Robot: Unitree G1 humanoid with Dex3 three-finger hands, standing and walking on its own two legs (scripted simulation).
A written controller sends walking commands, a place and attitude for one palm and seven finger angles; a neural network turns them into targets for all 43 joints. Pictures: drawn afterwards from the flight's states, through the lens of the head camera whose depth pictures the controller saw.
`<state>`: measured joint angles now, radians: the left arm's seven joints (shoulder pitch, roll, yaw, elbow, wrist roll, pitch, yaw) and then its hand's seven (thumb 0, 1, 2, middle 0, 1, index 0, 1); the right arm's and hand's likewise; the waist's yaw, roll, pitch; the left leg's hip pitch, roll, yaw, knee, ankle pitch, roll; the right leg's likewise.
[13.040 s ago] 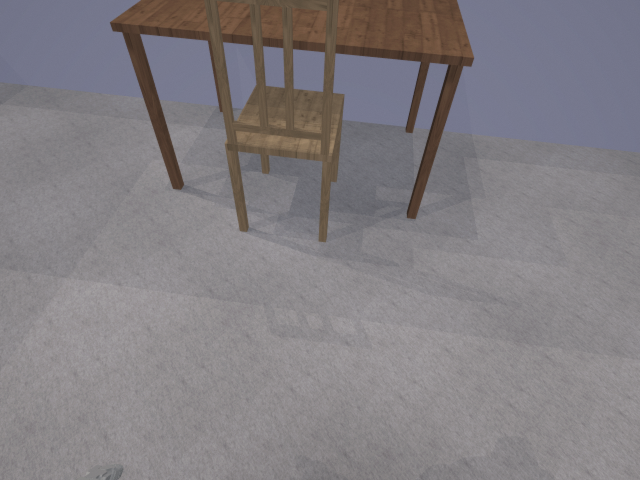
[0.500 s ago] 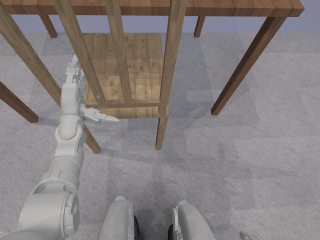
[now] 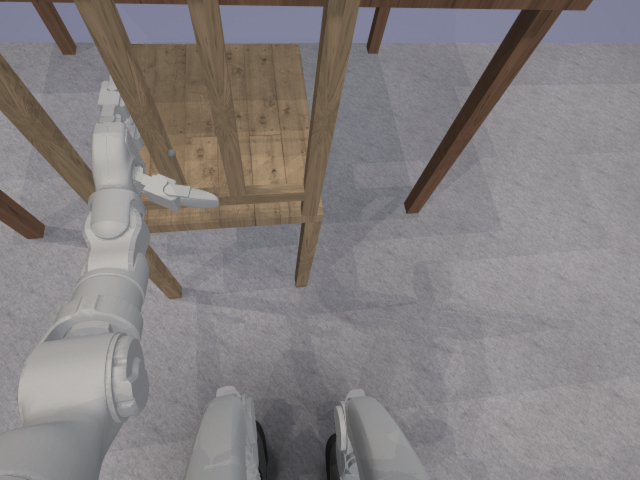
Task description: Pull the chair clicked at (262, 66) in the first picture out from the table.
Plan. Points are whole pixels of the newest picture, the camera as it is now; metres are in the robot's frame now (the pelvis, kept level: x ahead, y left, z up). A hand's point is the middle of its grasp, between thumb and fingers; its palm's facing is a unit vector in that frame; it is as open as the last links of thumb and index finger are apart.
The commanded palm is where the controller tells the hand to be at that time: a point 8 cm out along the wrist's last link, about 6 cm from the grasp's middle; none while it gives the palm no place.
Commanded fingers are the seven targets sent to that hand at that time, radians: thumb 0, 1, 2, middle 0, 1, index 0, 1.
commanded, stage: push the fingers through the gap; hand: left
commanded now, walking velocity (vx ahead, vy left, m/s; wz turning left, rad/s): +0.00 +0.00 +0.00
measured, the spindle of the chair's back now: (143, 111) +0.53 +0.17 +0.07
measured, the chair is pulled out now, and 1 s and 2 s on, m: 0.00 0.00 0.05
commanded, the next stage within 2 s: hook a spindle and tug to test in 0.28 s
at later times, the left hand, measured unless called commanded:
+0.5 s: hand (173, 160) +0.49 +0.14 +0.04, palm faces +0.05 -1.00 -0.04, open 16.8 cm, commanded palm +0.46 +0.18 +0.04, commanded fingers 0.00 -0.50 0.30 -0.18 -0.46 -0.18 -0.46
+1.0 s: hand (171, 159) +0.49 +0.15 +0.04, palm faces +0.09 -1.00 -0.04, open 10.8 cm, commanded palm +0.46 +0.17 +0.04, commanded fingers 0.00 0.45 0.71 -0.50 -1.45 -0.50 -1.45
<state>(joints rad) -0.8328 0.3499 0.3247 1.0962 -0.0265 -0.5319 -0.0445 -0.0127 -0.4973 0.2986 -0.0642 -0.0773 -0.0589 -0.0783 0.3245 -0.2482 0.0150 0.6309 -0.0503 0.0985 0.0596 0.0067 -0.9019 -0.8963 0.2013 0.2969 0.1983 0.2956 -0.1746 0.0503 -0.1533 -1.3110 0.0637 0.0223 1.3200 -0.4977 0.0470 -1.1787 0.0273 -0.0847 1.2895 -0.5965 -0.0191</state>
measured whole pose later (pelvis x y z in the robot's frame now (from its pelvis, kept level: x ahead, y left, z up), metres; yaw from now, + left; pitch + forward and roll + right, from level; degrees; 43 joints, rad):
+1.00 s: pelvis +0.00 -0.01 +0.01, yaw +1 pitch +27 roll -4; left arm -0.78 0.32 0.29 1.06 -0.05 -0.54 -0.01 -0.01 -0.06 0.49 -0.43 -1.25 -0.38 -1.26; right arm 0.32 -0.24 0.01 0.64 -0.05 0.12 0.07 0.01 -0.90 -0.90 0.20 0.30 0.20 0.30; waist -0.16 0.05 -0.15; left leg -1.28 0.06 0.02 1.30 -0.49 0.04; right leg -1.15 0.03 -0.09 1.27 -0.59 -0.03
